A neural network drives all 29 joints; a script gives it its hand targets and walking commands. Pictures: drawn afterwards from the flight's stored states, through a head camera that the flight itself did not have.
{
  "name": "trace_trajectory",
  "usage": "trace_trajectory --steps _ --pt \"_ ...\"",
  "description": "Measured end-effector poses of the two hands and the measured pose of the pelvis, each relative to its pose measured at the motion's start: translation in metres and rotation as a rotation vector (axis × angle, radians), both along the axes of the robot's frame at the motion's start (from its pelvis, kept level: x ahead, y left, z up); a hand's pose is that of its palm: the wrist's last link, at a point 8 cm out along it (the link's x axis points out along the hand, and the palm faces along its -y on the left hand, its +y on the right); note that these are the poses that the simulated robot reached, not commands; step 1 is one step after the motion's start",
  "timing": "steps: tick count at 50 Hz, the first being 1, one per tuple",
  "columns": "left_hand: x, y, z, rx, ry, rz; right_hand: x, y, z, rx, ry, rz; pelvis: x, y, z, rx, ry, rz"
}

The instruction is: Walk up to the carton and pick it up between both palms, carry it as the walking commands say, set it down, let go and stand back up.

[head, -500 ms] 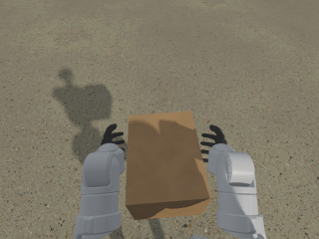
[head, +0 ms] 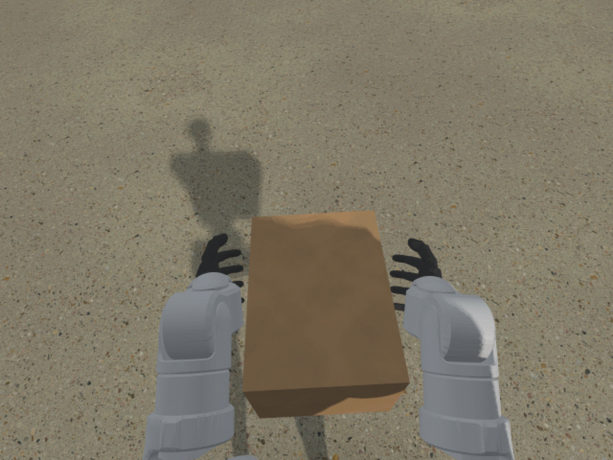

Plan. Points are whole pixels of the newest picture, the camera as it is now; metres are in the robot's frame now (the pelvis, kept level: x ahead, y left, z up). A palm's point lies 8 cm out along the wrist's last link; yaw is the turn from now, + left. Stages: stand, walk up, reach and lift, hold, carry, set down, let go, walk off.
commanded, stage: carry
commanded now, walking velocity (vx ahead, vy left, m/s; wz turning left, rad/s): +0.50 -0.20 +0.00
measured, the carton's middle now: (318, 311) +0.33 +0.00 -0.03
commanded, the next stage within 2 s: none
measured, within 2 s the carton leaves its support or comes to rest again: neither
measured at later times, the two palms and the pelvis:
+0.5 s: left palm (297, 115) +0.63 +0.03 +0.08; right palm (456, 123) +0.59 -0.23 +0.09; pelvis +0.31 -0.07 +0.01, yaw -6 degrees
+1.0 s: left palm (361, 32) +0.91 -0.11 +0.09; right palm (483, 33) +0.90 -0.37 +0.08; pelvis +0.60 -0.24 +0.00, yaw +0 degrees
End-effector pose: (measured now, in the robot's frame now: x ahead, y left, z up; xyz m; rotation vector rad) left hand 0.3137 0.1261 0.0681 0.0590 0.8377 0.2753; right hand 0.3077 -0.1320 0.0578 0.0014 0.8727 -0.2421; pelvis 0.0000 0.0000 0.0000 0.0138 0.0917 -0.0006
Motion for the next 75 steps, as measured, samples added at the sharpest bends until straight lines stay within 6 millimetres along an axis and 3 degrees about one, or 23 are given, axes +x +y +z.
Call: trace_trajectory --steps 9,16,20,24,32,37,41,44,48,55,60,66,71,75 --pt "0.114 -0.038 0.026 -0.005 -0.091 -0.029 0.107 -0.038 0.025 -0.011 -0.091 -0.022 0.11 -0.027 0.002 0.014 -0.015 -0.039" --pt "0.213 -0.057 0.014 -0.033 -0.107 -0.062 0.197 -0.057 0.021 -0.046 -0.106 -0.047 0.211 -0.039 -0.017 0.006 -0.045 -0.096" --pt "0.259 -0.077 0.007 -0.044 -0.039 -0.11 0.233 -0.076 0.02 -0.06 -0.038 -0.091 0.256 -0.047 -0.006 -0.011 -0.043 -0.117" --pt "0.307 -0.096 0.013 -0.054 -0.01 -0.135 0.273 -0.094 0.027 -0.067 -0.007 -0.12 0.301 -0.06 0.008 -0.045 -0.03 -0.106" --pt "0.406 -0.137 0.026 -0.076 -0.094 -0.087 0.386 -0.136 0.047 -0.083 -0.091 -0.08 0.398 -0.118 0.007 -0.065 -0.022 -0.088" --pt "0.47 -0.174 0.015 -0.046 -0.126 -0.018 0.466 -0.174 0.026 -0.054 -0.123 -0.009 0.472 -0.171 -0.022 -0.036 -0.042 -0.031" --pt "0.506 -0.2 0.003 0.015 -0.031 -0.014 0.505 -0.2 0.001 0.0 -0.028 -0.001 0.511 -0.198 -0.015 -0.034 -0.024 -0.002" --pt "0.532 -0.213 0.002 0.007 0.01 -0.006 0.53 -0.212 0.0 -0.002 0.011 0.003 0.538 -0.213 -0.004 -0.016 -0.015 0.009" --pt "0.574 -0.229 0.013 -0.002 -0.03 -0.001 0.574 -0.229 0.013 -0.005 -0.028 0.001 0.575 -0.23 0.003 -0.009 -0.006 0.001" --pt "0.654 -0.252 0.027 -0.031 -0.099 -0.008 0.654 -0.253 0.035 -0.038 -0.098 -0.001 0.657 -0.252 0.001 -0.015 -0.024 -0.014" --pt "0.716 -0.265 0.019 -0.053 -0.106 -0.021 0.712 -0.265 0.032 -0.063 -0.103 -0.011 0.722 -0.26 -0.012 -0.005 -0.043 -0.048" --pt "0.78 -0.294 0.016 -0.057 -0.019 -0.068 0.763 -0.293 0.03 -0.07 -0.015 -0.055 0.782 -0.277 0.006 -0.035 -0.026 -0.061" --pt "0.841 -0.323 0.024 -0.067 -0.056 -0.07 0.822 -0.322 0.04 -0.067 -0.052 -0.072 0.835 -0.306 0.01 -0.057 -0.014 -0.062" --pt "0.891 -0.352 0.024 -0.056 -0.099 -0.054 0.878 -0.352 0.038 -0.058 -0.094 -0.053 0.886 -0.341 -0.001 -0.046 -0.021 -0.053"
